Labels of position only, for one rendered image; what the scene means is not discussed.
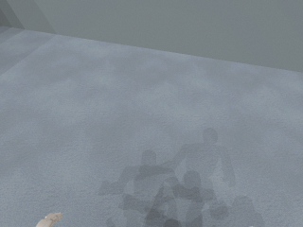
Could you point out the robot left hand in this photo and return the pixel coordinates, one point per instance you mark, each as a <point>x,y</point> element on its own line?
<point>50,220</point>

